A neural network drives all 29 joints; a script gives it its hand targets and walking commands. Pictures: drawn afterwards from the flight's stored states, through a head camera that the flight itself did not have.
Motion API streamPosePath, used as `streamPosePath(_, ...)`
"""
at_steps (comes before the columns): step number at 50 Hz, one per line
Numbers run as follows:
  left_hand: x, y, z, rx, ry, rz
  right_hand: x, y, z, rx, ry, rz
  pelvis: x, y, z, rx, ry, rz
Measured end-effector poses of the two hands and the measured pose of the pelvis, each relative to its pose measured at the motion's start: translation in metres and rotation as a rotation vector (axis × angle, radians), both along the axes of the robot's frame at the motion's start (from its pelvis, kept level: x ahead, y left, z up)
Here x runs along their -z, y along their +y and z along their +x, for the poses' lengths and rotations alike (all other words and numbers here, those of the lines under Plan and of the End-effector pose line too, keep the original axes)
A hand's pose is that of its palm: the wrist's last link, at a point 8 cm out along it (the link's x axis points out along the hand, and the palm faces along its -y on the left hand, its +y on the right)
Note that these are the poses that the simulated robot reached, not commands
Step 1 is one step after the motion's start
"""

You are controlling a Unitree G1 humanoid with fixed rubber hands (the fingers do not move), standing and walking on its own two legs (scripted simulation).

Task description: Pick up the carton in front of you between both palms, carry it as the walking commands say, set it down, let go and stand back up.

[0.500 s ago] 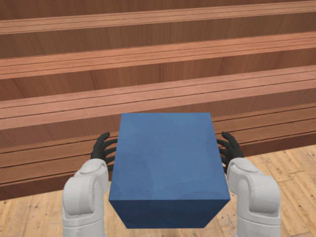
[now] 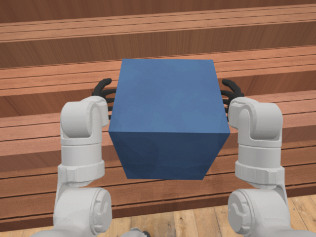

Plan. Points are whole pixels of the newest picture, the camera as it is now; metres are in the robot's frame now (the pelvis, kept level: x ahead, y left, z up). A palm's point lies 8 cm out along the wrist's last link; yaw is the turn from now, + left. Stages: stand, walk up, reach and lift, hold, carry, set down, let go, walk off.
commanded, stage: carry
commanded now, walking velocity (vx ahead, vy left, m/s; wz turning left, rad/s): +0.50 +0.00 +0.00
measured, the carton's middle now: (166, 124) +0.38 +0.01 +0.09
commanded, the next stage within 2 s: none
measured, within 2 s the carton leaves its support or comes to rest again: neither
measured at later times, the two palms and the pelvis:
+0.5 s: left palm (137, 38) +0.74 +0.12 +0.14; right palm (222, 40) +0.71 -0.18 +0.15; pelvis +0.33 +0.00 +0.00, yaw +1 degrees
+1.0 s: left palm out of the picture +1.05 +0.15 +0.40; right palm out of the picture +1.09 -0.15 +0.38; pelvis +0.70 -0.05 +0.21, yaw +4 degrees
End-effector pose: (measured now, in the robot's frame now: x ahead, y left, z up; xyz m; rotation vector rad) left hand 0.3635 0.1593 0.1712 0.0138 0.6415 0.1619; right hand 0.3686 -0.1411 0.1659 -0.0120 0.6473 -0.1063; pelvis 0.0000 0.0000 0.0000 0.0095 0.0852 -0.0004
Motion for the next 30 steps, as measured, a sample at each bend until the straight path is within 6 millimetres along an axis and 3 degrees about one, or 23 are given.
streamPosePath(5, 0.022, -0.003, 0.099, 0.072, 0.034, -0.026, 0.013, -0.002, 0.078, 0.06, 0.034, -0.046, 0.022, 0.017, 0.069, 0.015, -0.013, 0.005)
streamPosePath(10, 0.043, -0.011, 0.168, 0.087, 0.136, -0.047, 0.038, -0.009, 0.133, 0.115, 0.136, -0.014, 0.01, 0.027, 0.119, 0.016, 0.012, -0.01)
streamPosePath(15, 0.044, -0.014, 0.232, 0.064, 0.089, -0.09, 0.038, -0.013, 0.193, 0.158, 0.085, 0.027, 0.0, 0.028, 0.173, 0.014, 0.03, -0.028)
streamPosePath(21, 0.031, -0.021, 0.308, 0.034, -0.029, -0.127, 0.023, -0.02, 0.276, 0.162, -0.034, 0.048, 0.003, 0.013, 0.263, -0.016, 0.034, -0.02)
streamPosePath(25, 0.027, -0.041, 0.378, 0.05, -0.046, -0.136, 0.016, -0.04, 0.343, 0.159, -0.05, 0.017, 0.003, -0.005, 0.334, -0.023, 0.036, -0.039)
streamPosePath(28, 0.03, -0.055, 0.43, 0.048, 0.0, -0.108, 0.017, -0.053, 0.399, 0.15, -0.001, 0.011, -0.008, -0.022, 0.388, -0.006, 0.034, -0.059)
streamPosePath(30, 0.026, -0.051, 0.455, 0.002, 0.038, -0.072, 0.016, -0.05, 0.442, 0.101, 0.043, 0.039, -0.025, -0.035, 0.42, -0.002, 0.015, -0.069)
